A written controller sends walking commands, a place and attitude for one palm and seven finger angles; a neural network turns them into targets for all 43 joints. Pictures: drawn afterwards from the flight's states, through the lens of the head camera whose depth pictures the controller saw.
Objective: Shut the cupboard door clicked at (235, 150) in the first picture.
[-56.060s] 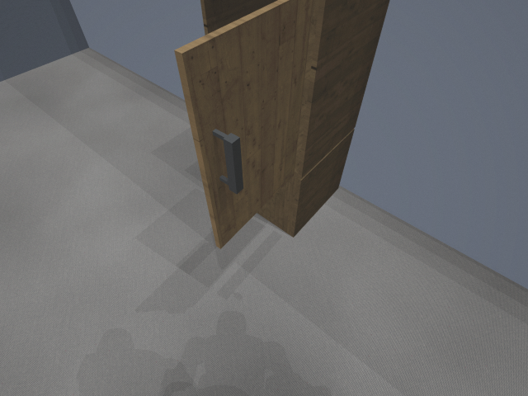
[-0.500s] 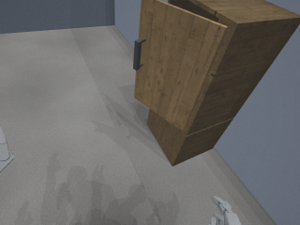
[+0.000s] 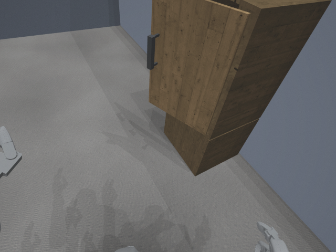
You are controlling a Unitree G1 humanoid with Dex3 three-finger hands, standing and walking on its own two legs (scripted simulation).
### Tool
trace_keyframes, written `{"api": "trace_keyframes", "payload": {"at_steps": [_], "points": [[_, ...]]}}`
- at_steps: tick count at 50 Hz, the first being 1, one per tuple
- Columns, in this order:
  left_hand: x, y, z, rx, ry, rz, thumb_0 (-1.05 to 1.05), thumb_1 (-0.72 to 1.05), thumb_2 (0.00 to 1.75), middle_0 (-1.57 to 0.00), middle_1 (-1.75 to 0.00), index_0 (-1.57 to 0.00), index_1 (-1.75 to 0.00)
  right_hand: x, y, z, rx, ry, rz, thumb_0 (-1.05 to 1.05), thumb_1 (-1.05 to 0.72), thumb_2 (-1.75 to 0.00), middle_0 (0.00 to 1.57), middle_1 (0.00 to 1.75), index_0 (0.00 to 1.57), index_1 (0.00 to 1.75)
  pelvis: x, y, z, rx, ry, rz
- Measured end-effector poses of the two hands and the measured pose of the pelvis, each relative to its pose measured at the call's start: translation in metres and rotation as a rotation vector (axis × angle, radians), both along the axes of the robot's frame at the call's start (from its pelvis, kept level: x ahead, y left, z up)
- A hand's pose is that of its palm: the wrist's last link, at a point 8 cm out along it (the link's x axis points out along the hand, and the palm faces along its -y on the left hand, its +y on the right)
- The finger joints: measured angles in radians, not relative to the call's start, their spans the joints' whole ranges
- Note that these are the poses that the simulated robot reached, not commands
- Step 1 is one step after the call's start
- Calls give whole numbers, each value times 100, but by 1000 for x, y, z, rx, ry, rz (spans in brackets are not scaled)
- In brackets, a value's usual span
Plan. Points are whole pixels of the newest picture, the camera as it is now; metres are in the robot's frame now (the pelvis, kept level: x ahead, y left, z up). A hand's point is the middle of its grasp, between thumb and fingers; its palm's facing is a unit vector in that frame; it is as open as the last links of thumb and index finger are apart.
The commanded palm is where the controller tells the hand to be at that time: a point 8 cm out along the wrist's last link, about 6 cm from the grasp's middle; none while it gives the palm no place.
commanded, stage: stop stepping back and stand still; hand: left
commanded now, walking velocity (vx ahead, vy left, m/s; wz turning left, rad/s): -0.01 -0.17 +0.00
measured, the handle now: (153, 51) +0.92 +0.09 +0.02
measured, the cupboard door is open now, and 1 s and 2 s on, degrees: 23 23 23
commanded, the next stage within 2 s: let the arm hang, fingers relaxed in 0.28 s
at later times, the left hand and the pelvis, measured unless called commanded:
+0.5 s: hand (52, 212) +0.19 +0.25 +0.02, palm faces +0.20 -0.90 -0.39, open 7.4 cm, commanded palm none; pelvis -0.01 +0.01 +0.01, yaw -1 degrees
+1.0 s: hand out of the picture -0.06 +0.21 -0.14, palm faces -0.02 -0.96 -0.27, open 7.3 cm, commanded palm none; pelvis +0.00 +0.00 +0.02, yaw -2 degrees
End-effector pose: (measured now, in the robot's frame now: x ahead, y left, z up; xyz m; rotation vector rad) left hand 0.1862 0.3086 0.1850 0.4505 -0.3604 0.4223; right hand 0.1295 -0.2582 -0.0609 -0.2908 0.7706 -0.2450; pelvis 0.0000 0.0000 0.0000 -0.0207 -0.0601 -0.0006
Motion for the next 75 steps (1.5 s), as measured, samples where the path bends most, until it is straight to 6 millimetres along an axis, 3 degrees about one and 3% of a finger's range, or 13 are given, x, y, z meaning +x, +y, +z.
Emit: {"api": "trace_keyframes", "payload": {"at_steps": [6, 10, 19, 22, 26, 30, 33, 41, 45, 49, 54, 66, 75], "points": [[-8, -22, 29, 126, 44, -182, 1, 89, 90, -21, -30, -20, -30, 4, 44, 22, 90, -60, 39, 2, -90, -90, 20, 30, 20, 30, -7, 3, 18, -13, 35, -43], [-23, -17, 43, 167, 78, -156, 1, 89, 90, -22, -30, -21, -30, 4, 58, 25, 126, -53, 60, 1, -90, -90, 21, 30, 20, 30, -4, 4, 27, -32, 56, -44], [-42, 2, 9, 9, 211, 80, 1, 89, 90, -21, -30, -21, -30, 4, 42, -2, 139, -13, 70, 1, -90, -90, 21, 30, 20, 30, -8, 4, 20, -12, 42, -27], [-28, -1, -46, -61, 367, 42, 0, 90, 90, -21, -30, -20, -30, 1, 27, -16, 133, 18, 102, 1, -90, -90, 21, 30, 20, 30, -8, 7, 12, -21, 37, -25], [-26, -25, -170, -260, 810, -19, 0, 90, 90, -20, -30, -19, -30, -15, 6, -31, 99, 95, 56, 1, -90, -90, 21, 30, 20, 30, -10, 10, 4, -18, 22, -10], [-69, -75, -269, -433, 1207, -96, 1, 91, 90, -20, -30, -19, -30, -50, -1, -31, 68, 197, 2, 1, -90, -90, 20, 30, 20, 30, -12, 6, 4, -8, 11, -6], [-108, -102, -308, -563, 1375, -88, -1, 94, 90, -21, -30, -20, -30, -86, 0, -30, 52, 327, -27, 1, -90, -90, 20, 30, 20, 30, -14, 2, 8, -8, 25, 1], [-187, -68, -309, -544, 1634, 101, -4, 98, 90, -21, -30, -20, -30, -160, 16, -45, 123, 635, -92, 1, -90, -90, 20, 30, 20, 30, -12, 1, 20, -3, 72, 1], [-225, -55, -296, -519, 1747, 198, -2, 95, 90, -21, -30, -20, -30, -166, 30, -56, 188, 655, -114, 1, -90, -90, 20, 30, 20, 30, -4, 3, 23, 1, 57, -15], [-242, -53, -291, -508, 1804, 246, -1, 93, 90, -20, -30, -20, -30, -159, 43, -63, 234, 637, -122, 1, -90, -90, 20, 30, 20, 30, 3, 3, 24, 4, 35, -27], [-235, -68, -296, -527, 1813, 218, 0, 92, 90, -20, -30, -19, -30, -146, 54, -66, 259, 625, -119, 1, -91, -90, 20, 30, 20, 30, 9, 3, 25, 10, 25, -36], [-187, -123, -313, -623, 1753, 57, 0, 91, 90, -20, -30, -20, -30, -142, 57, -59, 245, 644, -145, 1, -91, -90, 20, 30, 20, 30, 23, 2, 27, 22, 32, -42], [-187, -115, -311, -613, 1767, 94, 0, 91, 90, -20, -30, -20, -30, -140, 61, -59, 252, 659, -150, 1, -90, -90, 20, 30, 20, 30, 30, 1, 27, 25, 34, -41]]}}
